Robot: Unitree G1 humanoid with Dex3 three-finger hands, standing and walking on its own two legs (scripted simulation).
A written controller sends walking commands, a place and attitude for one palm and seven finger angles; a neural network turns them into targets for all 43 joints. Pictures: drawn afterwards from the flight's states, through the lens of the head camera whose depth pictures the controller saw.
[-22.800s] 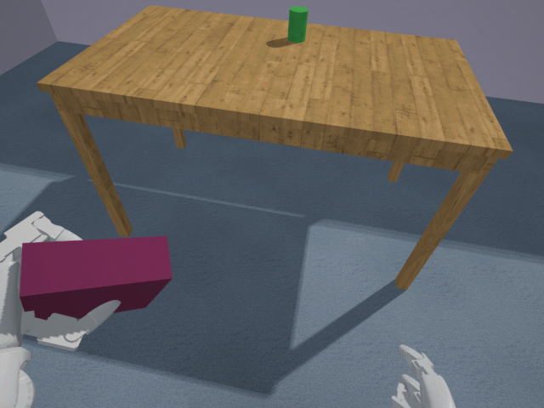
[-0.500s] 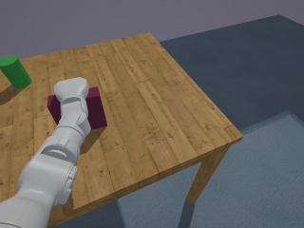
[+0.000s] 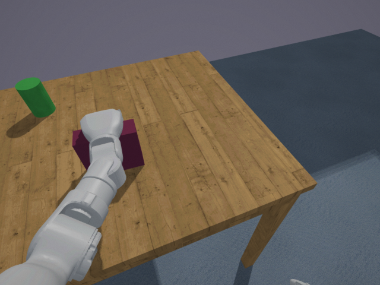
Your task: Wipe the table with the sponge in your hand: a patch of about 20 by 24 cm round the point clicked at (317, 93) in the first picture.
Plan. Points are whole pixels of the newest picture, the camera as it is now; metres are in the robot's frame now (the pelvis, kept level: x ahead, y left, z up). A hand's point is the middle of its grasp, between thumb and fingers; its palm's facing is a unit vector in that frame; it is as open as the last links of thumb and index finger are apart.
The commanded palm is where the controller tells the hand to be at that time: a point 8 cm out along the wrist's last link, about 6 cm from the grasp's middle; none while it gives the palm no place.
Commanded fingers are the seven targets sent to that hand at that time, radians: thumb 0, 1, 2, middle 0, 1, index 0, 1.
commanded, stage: wipe back along the third lane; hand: left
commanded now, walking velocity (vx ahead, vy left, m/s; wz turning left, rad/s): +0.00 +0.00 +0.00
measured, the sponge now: (113, 154) +0.42 +0.22 +0.03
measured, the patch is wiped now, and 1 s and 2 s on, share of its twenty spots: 1.00 1.00 1.00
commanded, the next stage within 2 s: slide back across to the middle lane in 1.98 s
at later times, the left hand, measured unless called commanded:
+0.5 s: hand (114, 161) +0.36 +0.19 +0.08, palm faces +0.05 -0.04 -1.00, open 9.4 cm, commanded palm +0.31 +0.17 +0.10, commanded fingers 0.00 0.10 1.30 -1.20 -1.60 -1.20 -1.60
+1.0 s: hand (121, 177) +0.32 +0.16 +0.08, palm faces +0.04 -0.04 -1.00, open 9.4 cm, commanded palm +0.27 +0.14 +0.11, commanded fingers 0.00 0.10 1.30 -1.20 -1.60 -1.20 -1.60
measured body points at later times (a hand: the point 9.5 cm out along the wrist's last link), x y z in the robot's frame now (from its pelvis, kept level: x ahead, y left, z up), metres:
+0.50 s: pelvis +0.02 -0.01 +0.00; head +0.00 -0.04 +0.45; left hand +0.35 +0.18 +0.13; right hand +0.24 -0.23 -0.09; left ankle +0.02 +0.11 -0.73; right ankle -0.03 -0.13 -0.73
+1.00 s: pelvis +0.00 -0.03 +0.00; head -0.03 -0.07 +0.45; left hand +0.31 +0.16 +0.13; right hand +0.23 -0.23 -0.09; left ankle +0.02 +0.11 -0.73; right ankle -0.03 -0.13 -0.73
